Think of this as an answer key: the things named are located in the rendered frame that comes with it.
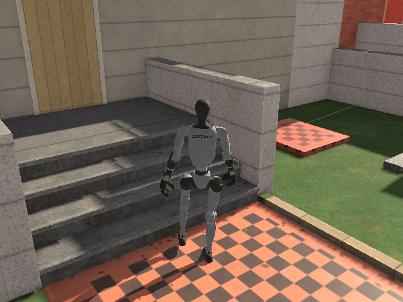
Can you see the robot right upper arm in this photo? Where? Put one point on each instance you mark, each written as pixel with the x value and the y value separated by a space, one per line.
pixel 224 141

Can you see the robot right forearm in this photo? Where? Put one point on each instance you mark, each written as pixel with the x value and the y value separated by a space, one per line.
pixel 230 165

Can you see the robot left upper arm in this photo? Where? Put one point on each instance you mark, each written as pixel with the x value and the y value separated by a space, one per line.
pixel 179 141

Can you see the robot left shin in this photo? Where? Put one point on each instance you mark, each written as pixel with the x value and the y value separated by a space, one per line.
pixel 183 216

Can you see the robot left hand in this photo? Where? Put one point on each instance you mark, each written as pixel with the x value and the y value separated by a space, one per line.
pixel 163 187

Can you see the robot left forearm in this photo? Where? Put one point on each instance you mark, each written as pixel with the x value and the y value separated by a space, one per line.
pixel 169 168

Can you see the robot right hand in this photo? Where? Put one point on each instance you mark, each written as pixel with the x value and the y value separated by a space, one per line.
pixel 227 177

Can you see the left robot thigh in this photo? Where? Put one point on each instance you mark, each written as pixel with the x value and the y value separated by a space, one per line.
pixel 186 182

